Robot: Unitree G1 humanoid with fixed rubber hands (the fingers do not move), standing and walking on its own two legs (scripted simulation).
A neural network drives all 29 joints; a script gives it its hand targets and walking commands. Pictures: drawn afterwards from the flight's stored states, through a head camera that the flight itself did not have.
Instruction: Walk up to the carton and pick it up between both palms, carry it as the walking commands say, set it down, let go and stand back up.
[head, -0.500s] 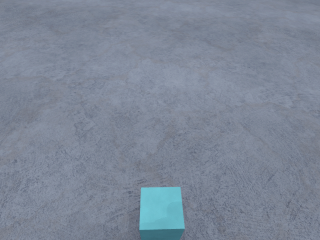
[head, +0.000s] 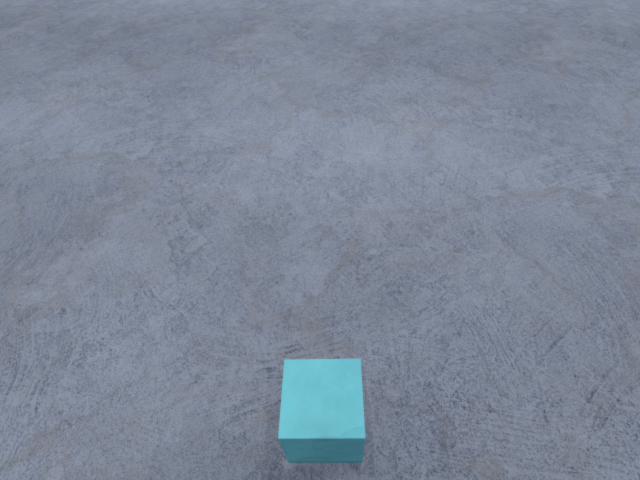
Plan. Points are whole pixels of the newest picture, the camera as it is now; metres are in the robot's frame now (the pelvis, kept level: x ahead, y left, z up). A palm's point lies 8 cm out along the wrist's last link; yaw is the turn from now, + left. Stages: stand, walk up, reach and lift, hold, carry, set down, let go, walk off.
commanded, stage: walk up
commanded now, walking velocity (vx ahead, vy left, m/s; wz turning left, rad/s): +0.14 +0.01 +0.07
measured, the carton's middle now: (324, 412) +0.41 +0.02 -0.66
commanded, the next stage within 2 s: none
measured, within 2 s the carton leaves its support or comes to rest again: neither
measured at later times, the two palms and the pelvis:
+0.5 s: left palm out of the picture +0.03 +0.30 -0.14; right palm out of the picture -0.03 -0.18 -0.15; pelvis -0.02 +0.06 -0.01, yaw +3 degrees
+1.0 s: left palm out of the picture +0.05 +0.20 -0.11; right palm out of the picture +0.01 -0.26 -0.16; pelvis +0.00 -0.04 +0.00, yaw +2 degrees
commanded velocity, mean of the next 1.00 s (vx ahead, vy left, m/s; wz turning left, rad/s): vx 0.09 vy -0.04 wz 0.02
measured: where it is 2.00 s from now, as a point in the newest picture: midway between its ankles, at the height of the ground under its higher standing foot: outside the picture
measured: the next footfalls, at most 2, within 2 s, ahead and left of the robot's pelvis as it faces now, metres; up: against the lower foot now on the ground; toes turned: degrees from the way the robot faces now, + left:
left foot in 0.40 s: +0.02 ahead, +0.18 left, +0.00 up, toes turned +2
right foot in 0.78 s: +0.07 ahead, -0.07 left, +0.00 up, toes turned -4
